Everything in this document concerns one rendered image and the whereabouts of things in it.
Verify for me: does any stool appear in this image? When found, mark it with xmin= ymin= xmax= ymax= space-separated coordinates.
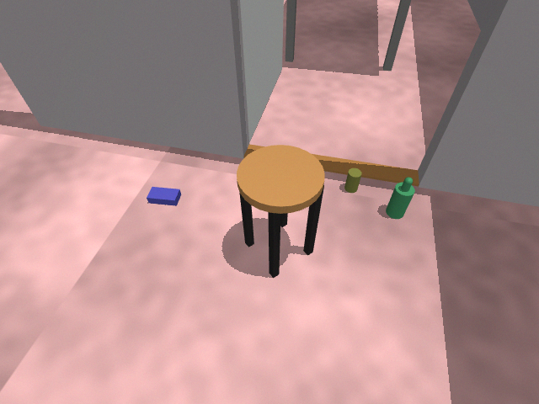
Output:
xmin=237 ymin=145 xmax=325 ymax=278

